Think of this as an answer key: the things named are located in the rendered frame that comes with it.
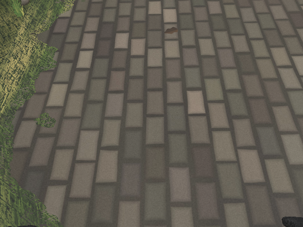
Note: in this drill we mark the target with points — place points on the right robot hand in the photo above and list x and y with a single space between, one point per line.
292 221

